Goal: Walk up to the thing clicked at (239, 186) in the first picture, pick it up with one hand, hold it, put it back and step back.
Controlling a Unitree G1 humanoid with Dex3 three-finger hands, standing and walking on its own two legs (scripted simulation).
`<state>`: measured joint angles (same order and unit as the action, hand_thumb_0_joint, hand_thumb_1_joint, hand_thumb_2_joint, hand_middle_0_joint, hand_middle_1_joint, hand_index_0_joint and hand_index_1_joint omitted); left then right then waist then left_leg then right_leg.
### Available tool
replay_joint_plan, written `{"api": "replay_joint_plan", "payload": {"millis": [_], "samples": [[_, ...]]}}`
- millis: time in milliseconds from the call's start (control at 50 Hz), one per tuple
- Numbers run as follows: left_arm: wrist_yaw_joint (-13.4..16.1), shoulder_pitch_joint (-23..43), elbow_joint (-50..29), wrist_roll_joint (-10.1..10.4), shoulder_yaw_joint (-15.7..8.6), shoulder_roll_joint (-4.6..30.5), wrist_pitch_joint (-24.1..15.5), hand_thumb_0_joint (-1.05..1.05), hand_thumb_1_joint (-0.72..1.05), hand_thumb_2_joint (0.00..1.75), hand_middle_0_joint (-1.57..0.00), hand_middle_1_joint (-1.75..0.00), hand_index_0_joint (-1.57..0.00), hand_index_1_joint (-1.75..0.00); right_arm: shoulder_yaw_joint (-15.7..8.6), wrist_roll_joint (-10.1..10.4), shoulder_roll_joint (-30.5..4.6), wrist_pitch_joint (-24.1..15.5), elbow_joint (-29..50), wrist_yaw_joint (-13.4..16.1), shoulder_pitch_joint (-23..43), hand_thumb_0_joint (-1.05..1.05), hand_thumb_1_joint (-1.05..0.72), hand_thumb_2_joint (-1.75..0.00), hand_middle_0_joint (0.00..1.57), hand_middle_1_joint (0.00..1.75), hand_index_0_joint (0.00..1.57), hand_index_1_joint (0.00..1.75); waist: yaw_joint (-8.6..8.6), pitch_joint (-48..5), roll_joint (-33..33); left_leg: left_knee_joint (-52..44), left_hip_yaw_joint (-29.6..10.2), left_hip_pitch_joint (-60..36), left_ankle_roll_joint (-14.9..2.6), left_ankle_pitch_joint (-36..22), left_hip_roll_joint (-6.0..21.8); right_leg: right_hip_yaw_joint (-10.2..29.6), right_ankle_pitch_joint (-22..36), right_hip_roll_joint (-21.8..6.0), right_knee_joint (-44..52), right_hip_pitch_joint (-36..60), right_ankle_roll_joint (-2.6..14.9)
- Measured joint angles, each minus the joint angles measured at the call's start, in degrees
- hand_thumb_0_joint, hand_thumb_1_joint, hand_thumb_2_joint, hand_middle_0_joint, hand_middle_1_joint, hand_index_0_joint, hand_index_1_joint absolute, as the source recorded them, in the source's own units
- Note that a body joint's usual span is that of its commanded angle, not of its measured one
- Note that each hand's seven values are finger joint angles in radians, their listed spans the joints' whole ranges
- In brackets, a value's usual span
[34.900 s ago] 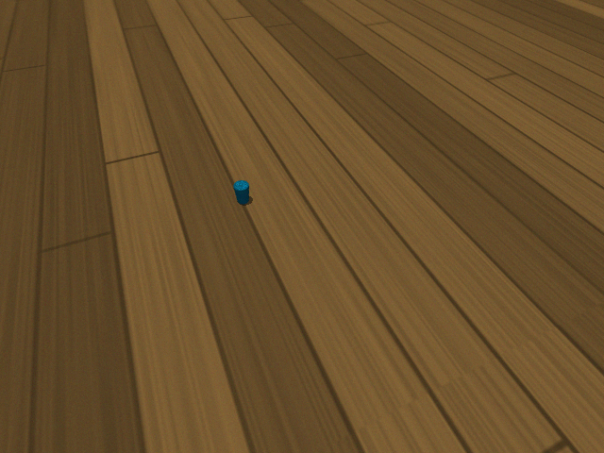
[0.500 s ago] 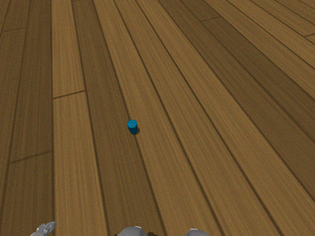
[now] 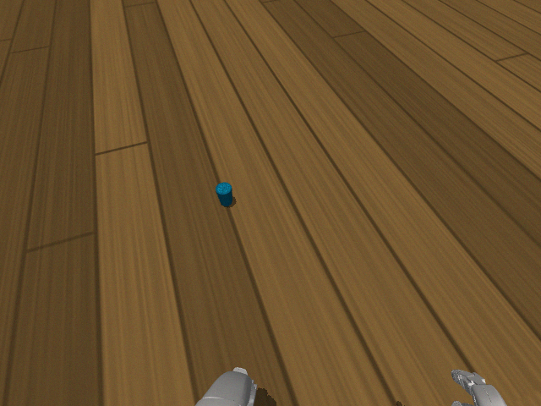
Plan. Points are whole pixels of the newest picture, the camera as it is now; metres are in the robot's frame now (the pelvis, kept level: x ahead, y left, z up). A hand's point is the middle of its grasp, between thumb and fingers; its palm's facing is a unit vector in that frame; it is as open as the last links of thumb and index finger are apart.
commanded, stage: step back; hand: left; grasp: from above
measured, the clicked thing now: (225, 195) +1.04 +0.29 -0.71
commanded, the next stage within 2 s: stand in 1.06 s
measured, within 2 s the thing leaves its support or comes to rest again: neither
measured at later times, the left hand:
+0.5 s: hand out of the picture -0.03 +0.28 -0.14, palm faces +0.08 -0.92 -0.39, open 7.4 cm
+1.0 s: hand out of the picture +0.06 +0.30 -0.14, palm faces +0.09 -0.92 -0.38, open 7.4 cm
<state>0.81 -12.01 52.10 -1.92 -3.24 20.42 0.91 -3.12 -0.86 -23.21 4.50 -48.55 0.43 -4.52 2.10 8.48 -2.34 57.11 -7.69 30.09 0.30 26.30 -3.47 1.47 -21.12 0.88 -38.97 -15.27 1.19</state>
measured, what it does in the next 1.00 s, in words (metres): steps on the spot: left foot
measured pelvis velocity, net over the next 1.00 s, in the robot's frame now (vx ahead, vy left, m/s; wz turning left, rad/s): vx -0.01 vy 0.03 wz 0.07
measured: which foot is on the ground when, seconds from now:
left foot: up 0.00-0.18, down 0.20-1.00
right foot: down 0.00-1.00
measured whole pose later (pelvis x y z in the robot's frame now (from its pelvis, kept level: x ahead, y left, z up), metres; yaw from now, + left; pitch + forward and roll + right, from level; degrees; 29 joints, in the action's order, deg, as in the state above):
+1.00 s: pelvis -0.01 +0.03 +0.01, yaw +4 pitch -2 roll +0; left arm 0.5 -7.8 59.6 -0.3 -2.1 21.7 -2.5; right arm -2.5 -1.4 -19.2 -1.0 -59.3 -0.7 -5.9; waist 0.6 3.8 0.1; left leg 33.6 0.2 12.9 0.1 19.0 0.5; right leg 0.1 -20.1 -1.2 -33.0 -11.1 -0.7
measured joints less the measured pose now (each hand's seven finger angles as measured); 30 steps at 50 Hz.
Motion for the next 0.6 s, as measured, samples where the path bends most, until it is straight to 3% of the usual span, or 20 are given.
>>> {"api": "replay_joint_plan", "payload": {"millis": [40, 80, 180, 220, 280, 380, 420, 480, 520, 600], "samples": [[0.19, -0.56, 0.46, -0.19, -0.09, -0.20, 0.06, 0.01, 0.90, 0.90, -0.20, -0.30, -0.21, -0.30, -0.06, 0.24, -0.28, -0.44, -0.61, -0.01, -1.50, 0.01, -0.91, -0.89, 0.20, 0.30, 0.20, 0.29, -0.15, -0.58, 0.22, 5.74, -0.69, 0.10, 0.31, -0.09, -1.93, -0.16, 1.38, -1.09, 0.77, -0.67, -0.16], [0.21, -0.76, 0.36, -0.47, -0.36, 0.02, -0.16, 0.01, 0.90, 0.90, -0.21, -0.30, -0.21, -0.30, -0.09, -0.01, -0.48, -0.85, -1.43, -0.17, -3.34, 0.01, -0.91, -0.89, 0.20, 0.30, 0.20, 0.29, -0.25, -1.13, 0.31, 5.91, 0.22, -1.98, 0.78, -0.04, -1.59, -0.67, 2.23, -1.83, 0.93, -1.49, -0.24], [-0.24, -0.24, -0.45, -0.79, -0.96, 1.56, -0.79, 0.01, 0.90, 0.90, -0.21, -0.30, -0.21, -0.30, -0.45, -0.98, -0.28, -1.41, -5.20, -1.12, -7.41, 0.01, -0.91, -0.89, 0.20, 0.30, 0.20, 0.29, -0.63, -2.65, 0.67, -14.73, 4.57, -13.38, 0.37, 2.40, 2.33, -3.26, 2.31, -3.59, -1.12, -3.73, -0.63], [-0.27, 0.25, -0.09, -0.54, -1.07, 2.67, -0.40, 0.01, 0.90, 0.90, -0.20, -0.30, -0.21, -0.30, -0.75, -1.37, 1.07, -2.16, -7.12, -1.21, -7.62, 0.01, -0.91, -0.89, 0.20, 0.30, 0.20, 0.29, -0.19, -1.87, 3.39, -20.58, 6.27, -16.17, -0.17, -6.28, 0.74, -1.81, 1.10, -5.41, -3.33, -4.39, -0.62], [-0.54, -0.57, 2.30, 0.36, -0.98, 2.75, 0.20, 0.01, 0.91, 0.90, -0.20, -0.30, -0.21, -0.30, -0.08, -1.73, 2.20, -3.18, -8.20, -1.66, -8.70, 0.01, -0.91, -0.89, 0.20, 0.30, 0.20, 0.29, -1.10, -3.81, 3.44, -21.50, 6.30, -15.97, -1.74, -7.55, 1.25, 0.48, -6.06, -2.93, -7.28, -5.75, -0.32], [-1.66, -1.81, 4.81, 1.07, -1.18, 3.48, -0.45, 0.01, 0.91, 0.90, -0.20, -0.30, -0.20, -0.30, 0.80, -2.07, 3.90, -4.61, -8.35, -1.86, -8.40, 0.01, -0.91, -0.89, 0.20, 0.30, 0.20, 0.30, -1.92, -5.11, 4.11, -24.60, 6.73, -16.78, -0.99, -9.83, 2.69, 0.11, -5.20, -1.92, -4.77, -3.80, -0.34], [-1.77, -2.18, 5.66, 0.93, -1.28, 3.13, -0.91, 0.01, 0.91, 0.90, -0.20, -0.30, -0.20, -0.30, 0.72, -2.02, 3.81, -4.39, -8.01, -2.04, -7.90, 0.01, -0.90, -0.89, 0.20, 0.30, 0.20, 0.30, -1.98, -5.49, 3.59, -23.90, 6.96, -16.37, -0.54, -9.42, 3.50, -0.92, -3.11, -1.59, 1.72, -0.65, -0.28], [-1.46, -1.95, 6.46, 0.30, -1.22, 1.62, -1.79, 0.01, 0.91, 0.90, -0.20, -0.30, -0.20, -0.30, 0.50, -1.39, 3.07, -3.55, -7.83, -1.78, -7.21, 0.01, -0.90, -0.89, 0.20, 0.30, 0.20, 0.30, -1.87, -5.28, 0.96, -20.26, 5.06, -15.19, -0.15, -5.17, 5.11, -2.33, 5.35, 0.44, 5.92, 1.22, 0.05], [-1.44, -2.07, 6.35, -0.11, -0.98, 0.87, -2.43, 0.01, 0.91, 0.90, -0.20, -0.30, -0.20, -0.30, 0.30, -1.18, 2.76, -3.19, -8.19, -1.58, -7.07, 0.01, -0.91, -0.89, 0.20, 0.30, 0.20, 0.30, -1.25, -5.85, 0.85, -15.24, 3.29, -13.11, -0.32, -0.71, 3.49, -2.48, 4.91, 0.26, 5.90, 0.94, 0.73], [-1.27, -1.54, 5.88, -0.22, -0.49, -0.84, -3.32, 0.01, 0.91, 0.90, -0.20, -0.30, -0.21, -0.30, -0.25, -0.90, 1.14, -4.00, -8.60, -1.53, -6.99, 0.01, -0.91, -0.89, 0.20, 0.30, 0.20, 0.30, -0.31, -5.34, 0.28, -11.71, 2.96, -10.77, -0.42, -0.25, 2.51, -2.86, 5.35, -0.93, 7.59, 1.85, 0.39]]}}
